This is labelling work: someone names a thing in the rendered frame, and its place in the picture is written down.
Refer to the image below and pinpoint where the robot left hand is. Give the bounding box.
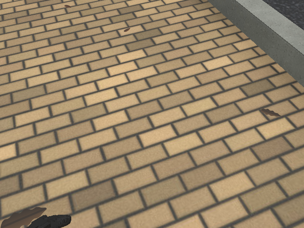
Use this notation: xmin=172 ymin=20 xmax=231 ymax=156
xmin=27 ymin=215 xmax=71 ymax=228

